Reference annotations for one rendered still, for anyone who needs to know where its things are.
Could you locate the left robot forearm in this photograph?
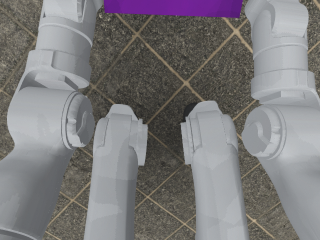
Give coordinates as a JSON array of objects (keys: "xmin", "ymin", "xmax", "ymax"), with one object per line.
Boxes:
[{"xmin": 7, "ymin": 0, "xmax": 104, "ymax": 135}]

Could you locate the robot right shin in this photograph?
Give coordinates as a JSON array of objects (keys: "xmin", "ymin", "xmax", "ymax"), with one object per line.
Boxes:
[{"xmin": 188, "ymin": 100, "xmax": 239, "ymax": 152}]

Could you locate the right robot upper arm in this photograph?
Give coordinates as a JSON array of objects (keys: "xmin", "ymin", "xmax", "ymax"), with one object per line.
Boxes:
[{"xmin": 241, "ymin": 104, "xmax": 320, "ymax": 240}]

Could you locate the right robot forearm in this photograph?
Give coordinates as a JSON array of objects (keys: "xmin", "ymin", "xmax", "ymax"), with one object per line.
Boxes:
[{"xmin": 244, "ymin": 0, "xmax": 320, "ymax": 111}]

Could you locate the carton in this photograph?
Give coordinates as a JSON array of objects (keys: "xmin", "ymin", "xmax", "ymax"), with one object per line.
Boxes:
[{"xmin": 103, "ymin": 0, "xmax": 243, "ymax": 18}]

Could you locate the left robot upper arm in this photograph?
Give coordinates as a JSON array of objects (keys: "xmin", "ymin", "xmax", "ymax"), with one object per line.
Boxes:
[{"xmin": 0, "ymin": 86, "xmax": 95, "ymax": 240}]

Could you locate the robot left thigh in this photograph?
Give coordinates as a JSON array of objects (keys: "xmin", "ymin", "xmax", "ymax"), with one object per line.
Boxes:
[{"xmin": 83, "ymin": 113, "xmax": 148, "ymax": 240}]

